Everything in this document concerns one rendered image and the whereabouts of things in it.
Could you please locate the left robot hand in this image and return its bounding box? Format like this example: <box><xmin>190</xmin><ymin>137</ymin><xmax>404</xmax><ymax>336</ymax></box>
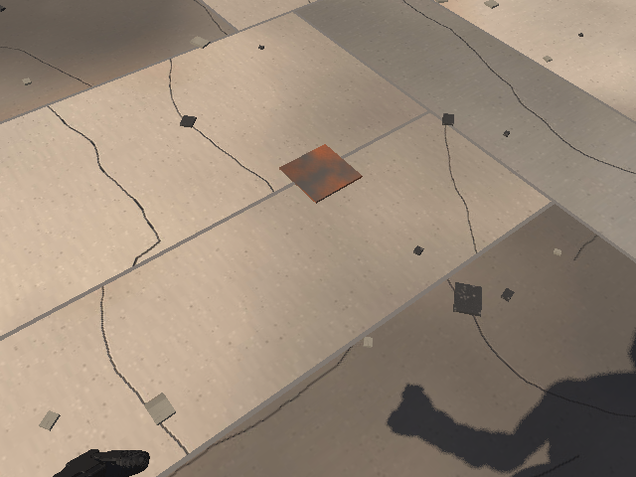
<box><xmin>53</xmin><ymin>449</ymin><xmax>150</xmax><ymax>477</ymax></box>

